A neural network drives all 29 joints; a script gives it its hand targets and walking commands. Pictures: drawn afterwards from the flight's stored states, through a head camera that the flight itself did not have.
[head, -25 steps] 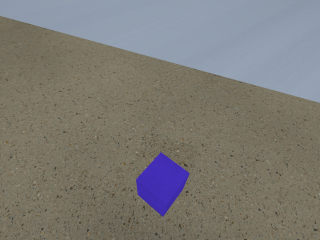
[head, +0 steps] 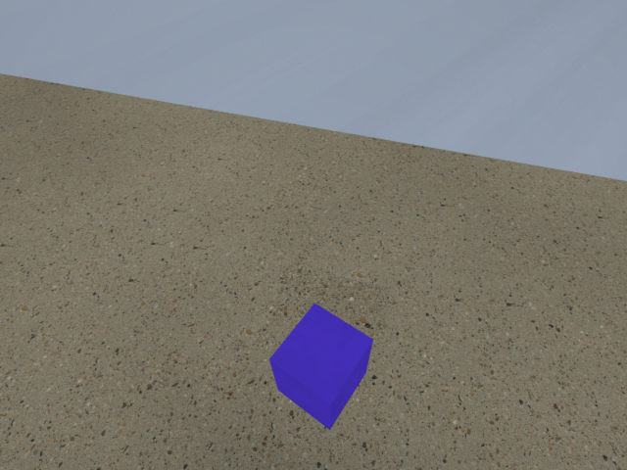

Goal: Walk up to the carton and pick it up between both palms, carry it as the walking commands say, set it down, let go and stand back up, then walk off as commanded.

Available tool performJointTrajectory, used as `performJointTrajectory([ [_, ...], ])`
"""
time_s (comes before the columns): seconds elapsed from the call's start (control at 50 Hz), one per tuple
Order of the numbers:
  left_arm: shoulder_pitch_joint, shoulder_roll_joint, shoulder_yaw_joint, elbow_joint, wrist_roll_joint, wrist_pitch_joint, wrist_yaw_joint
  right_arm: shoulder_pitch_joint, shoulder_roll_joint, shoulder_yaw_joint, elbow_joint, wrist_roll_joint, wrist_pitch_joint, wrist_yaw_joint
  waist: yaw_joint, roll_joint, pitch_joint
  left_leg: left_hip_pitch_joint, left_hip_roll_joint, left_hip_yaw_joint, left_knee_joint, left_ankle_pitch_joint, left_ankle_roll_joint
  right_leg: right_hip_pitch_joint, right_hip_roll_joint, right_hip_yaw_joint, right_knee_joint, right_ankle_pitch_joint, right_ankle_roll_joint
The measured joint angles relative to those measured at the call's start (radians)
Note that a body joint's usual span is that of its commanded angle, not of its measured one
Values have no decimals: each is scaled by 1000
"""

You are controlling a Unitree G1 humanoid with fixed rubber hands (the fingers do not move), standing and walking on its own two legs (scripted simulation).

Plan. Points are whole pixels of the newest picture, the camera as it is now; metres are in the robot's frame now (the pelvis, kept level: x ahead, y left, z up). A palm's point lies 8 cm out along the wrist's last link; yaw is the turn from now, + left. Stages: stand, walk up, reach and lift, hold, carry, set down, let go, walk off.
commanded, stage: walk up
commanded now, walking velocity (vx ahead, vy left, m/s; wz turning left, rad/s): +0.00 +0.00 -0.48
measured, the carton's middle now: (322, 366) +0.49 +0.02 -0.65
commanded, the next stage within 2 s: stand in 1.78 s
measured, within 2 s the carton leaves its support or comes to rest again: neither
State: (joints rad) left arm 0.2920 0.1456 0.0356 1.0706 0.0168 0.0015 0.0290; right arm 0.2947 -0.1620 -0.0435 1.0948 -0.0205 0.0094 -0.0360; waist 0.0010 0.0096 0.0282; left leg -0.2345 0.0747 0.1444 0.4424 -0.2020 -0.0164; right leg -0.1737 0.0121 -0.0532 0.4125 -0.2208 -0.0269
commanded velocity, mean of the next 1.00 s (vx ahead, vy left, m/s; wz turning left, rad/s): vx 0.07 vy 0.21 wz -0.42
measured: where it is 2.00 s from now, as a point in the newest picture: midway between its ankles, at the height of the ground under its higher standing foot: outside the picture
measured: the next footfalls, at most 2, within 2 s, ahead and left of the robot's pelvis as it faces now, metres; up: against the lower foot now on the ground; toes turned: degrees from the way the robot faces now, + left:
left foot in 0.32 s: +0.07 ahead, +0.21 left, +0.00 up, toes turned -6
right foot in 0.64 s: +0.11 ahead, +0.07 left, +0.00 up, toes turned -31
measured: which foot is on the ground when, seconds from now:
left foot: down 0.00-0.08, up 0.10-0.30, down 0.32-0.64, up 0.66-0.94, down 0.96-1.00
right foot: down 0.00-0.32, up 0.34-0.62, down 0.64-0.96, up 0.98-1.00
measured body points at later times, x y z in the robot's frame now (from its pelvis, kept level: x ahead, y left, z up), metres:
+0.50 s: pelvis +0.06 +0.14 +0.00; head +0.09 +0.14 +0.45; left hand +0.24 +0.38 -0.13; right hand +0.02 -0.12 -0.13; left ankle +0.03 +0.22 -0.74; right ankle +0.02 +0.03 -0.68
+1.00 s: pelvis +0.15 +0.25 -0.01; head +0.19 +0.25 +0.43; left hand +0.33 +0.47 -0.15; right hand +0.15 -0.04 -0.13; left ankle +0.25 +0.36 -0.75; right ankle +0.07 +0.10 -0.73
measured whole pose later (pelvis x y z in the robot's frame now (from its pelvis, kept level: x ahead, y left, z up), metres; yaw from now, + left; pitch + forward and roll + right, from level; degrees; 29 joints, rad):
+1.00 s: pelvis +0.15 +0.25 -0.01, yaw -28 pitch +1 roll +0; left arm 0.27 0.28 0.06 0.85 0.04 0.05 0.01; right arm 0.17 -0.25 -0.03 0.78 -0.03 0.02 0.00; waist 0.04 -0.03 0.04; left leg -0.34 0.09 0.08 0.56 -0.24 -0.05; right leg -0.37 -0.08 0.04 0.72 -0.45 0.05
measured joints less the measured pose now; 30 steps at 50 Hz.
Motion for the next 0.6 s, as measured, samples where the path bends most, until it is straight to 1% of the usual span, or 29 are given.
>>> performJointTrajectory([
  [0.04,8,8,8,-40,0,9,-2,0,-17,-10,-40,-4,7,-9,14,-6,0,-39,3,2,71,-79,-15,-45,8,30,48,-15,-1],
  [0.08,11,22,16,-78,-3,18,-1,0,-35,-12,-84,-6,9,-14,22,-15,-2,-65,2,-5,124,-128,-19,-88,18,61,96,-31,3],
  [0.1,9,30,19,-92,-2,23,4,3,-44,-14,-108,-11,13,-11,22,-18,-5,-79,-4,-10,157,-141,-21,-106,19,73,116,-39,6],
  [0.12,9,39,19,-104,0,28,12,8,-54,-17,-137,-19,24,-1,19,-19,-10,-103,-14,-24,223,-168,-25,-118,15,81,126,-45,8],
  [0.16,19,56,21,-124,4,36,24,7,-74,-20,-196,-33,40,22,19,-18,-20,-153,-33,-51,370,-193,-28,-124,1,101,113,-42,15],
  [0.18,25,66,25,-129,4,39,26,1,-82,-20,-223,-35,40,31,19,-19,-23,-163,-39,-61,404,-192,-27,-120,-10,115,97,-34,24],
  [0.2,30,77,30,-133,4,41,26,-8,-88,-20,-249,-35,37,38,20,-21,-24,-162,-41,-71,401,-195,-29,-114,-20,130,77,-24,33],
  [0.24,34,103,38,-136,3,43,23,-26,-95,-16,-297,-30,29,49,21,-28,-23,-133,-43,-92,319,-202,-33,-102,-43,163,42,-8,52],
  [0.26,34,118,40,-139,3,44,20,-35,-96,-13,-318,-28,26,51,21,-33,-22,-108,-44,-98,249,-185,-33,-100,-55,180,33,-4,62],
  [0.3,34,143,39,-150,3,42,14,-43,-102,-7,-348,-23,17,50,15,-35,-22,-31,-40,-88,68,-100,-26,-114,-73,209,57,-23,73],
  [0.32,30,155,38,-156,7,39,13,-44,-102,-6,-352,-24,13,47,7,-37,-22,-9,-44,-73,20,-78,-11,-139,-81,219,111,-79,60],
  [0.34,21,163,40,-164,12,41,15,-42,-96,-3,-350,-25,15,45,1,-44,-19,-8,-56,-56,27,-75,6,-173,-87,217,198,-173,47],
  [0.36,8,166,41,-173,16,45,17,-33,-91,0,-349,-26,17,45,-2,-39,-16,-4,-57,-43,34,-81,21,-211,-82,190,301,-241,38],
  [0.38,-7,167,43,-184,20,49,16,-20,-85,2,-346,-28,19,45,-6,-32,-13,8,-53,-32,32,-87,32,-246,-75,155,399,-273,30],
  [0.42,-38,169,48,-205,24,51,8,6,-71,6,-333,-28,22,40,-16,-24,-7,41,-48,-8,4,-90,47,-298,-63,86,546,-262,24],
  [0.46,-63,167,48,-223,23,51,-2,23,-57,8,-320,-29,23,31,-29,-23,-1,71,-49,20,-22,-91,58,-320,-56,23,596,-227,27],
  [0.52,-101,149,39,-246,18,60,-9,43,-43,11,-306,-31,25,21,-46,-26,13,97,-59,69,-20,-114,73,-304,-43,-47,527,-207,24],
  [0.58,-145,110,23,-269,12,66,-7,68,-42,12,-294,-30,35,16,-59,-21,33,100,-76,117,31,-166,89,-251,-28,-89,394,-206,4],
  [0.6,-157,95,17,-277,11,64,-5,78,-44,12,-289,-28,39,15,-60,-15,39,95,-81,130,60,-189,94,-222,-24,-98,338,-184,-8],
])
